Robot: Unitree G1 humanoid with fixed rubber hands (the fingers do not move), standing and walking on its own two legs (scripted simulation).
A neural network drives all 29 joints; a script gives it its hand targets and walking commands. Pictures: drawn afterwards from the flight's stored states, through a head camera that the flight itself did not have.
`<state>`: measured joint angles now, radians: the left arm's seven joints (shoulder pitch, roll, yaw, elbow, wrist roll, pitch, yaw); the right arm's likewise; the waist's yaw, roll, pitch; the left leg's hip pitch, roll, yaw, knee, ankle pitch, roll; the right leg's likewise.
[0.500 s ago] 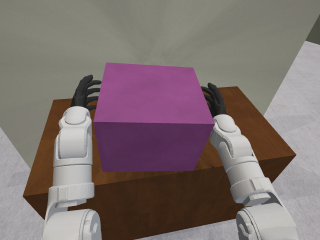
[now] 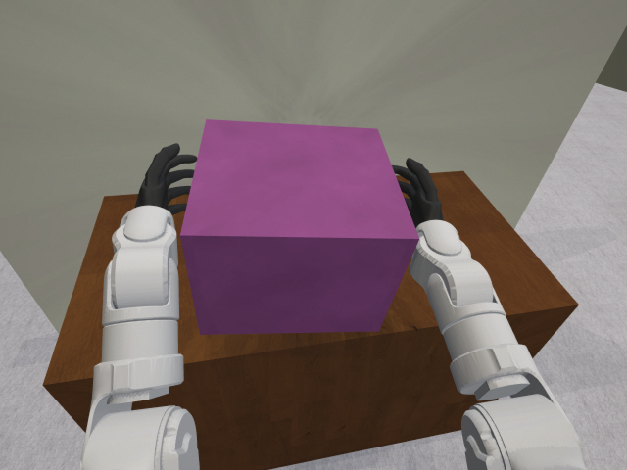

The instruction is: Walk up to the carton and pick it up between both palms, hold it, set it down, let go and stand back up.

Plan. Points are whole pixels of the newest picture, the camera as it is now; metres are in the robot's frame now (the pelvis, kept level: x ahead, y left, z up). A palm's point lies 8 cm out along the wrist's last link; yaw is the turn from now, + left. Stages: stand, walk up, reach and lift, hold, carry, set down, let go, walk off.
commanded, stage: hold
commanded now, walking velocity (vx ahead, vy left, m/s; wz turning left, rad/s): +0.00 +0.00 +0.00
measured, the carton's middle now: (293, 226) +0.38 +0.01 +0.14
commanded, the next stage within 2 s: none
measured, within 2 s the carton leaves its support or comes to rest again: neither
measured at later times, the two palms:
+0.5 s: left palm (157, 210) +0.36 +0.17 +0.19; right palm (424, 220) +0.36 -0.15 +0.17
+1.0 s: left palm (162, 206) +0.36 +0.17 +0.19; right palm (428, 223) +0.36 -0.16 +0.16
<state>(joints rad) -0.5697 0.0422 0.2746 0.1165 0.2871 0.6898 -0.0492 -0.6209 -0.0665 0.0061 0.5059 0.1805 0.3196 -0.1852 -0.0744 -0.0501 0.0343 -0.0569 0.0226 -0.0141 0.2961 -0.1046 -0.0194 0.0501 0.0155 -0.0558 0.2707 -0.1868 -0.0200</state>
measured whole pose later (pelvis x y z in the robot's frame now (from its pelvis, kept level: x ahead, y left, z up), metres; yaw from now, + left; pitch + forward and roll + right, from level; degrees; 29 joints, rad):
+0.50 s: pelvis +0.01 +0.00 +0.00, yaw +0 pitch -7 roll +0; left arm -0.53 0.04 0.25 0.06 0.28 0.69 -0.03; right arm -0.59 -0.08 0.03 0.46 0.20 0.31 -0.19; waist -0.07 -0.04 0.03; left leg -0.06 0.02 -0.01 0.30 -0.12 -0.02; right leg 0.05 0.02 -0.06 0.27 -0.19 -0.02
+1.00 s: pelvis +0.00 +0.00 +0.00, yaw +0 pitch -7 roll +0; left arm -0.56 0.03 0.27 0.11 0.29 0.68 -0.05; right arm -0.60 -0.07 0.01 0.48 0.18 0.31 -0.19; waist -0.07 -0.03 0.03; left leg -0.05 0.02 -0.01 0.29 -0.11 -0.02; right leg 0.05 0.02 -0.05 0.27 -0.19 -0.02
